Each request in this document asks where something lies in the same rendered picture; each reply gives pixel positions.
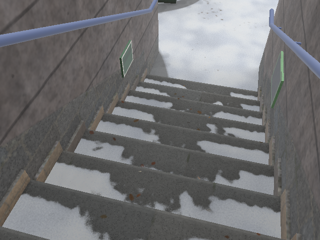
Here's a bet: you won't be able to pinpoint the stairs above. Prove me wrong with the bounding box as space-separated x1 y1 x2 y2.
0 74 285 240

